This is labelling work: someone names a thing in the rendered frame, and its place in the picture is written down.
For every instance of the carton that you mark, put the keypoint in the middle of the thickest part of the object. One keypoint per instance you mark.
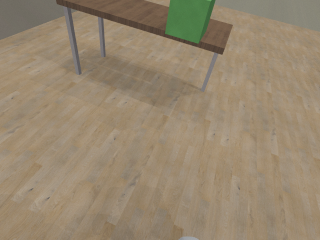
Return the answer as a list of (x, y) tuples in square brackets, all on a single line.
[(189, 19)]

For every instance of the table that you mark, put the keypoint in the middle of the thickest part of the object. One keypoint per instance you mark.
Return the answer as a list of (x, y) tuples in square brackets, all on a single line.
[(143, 15)]

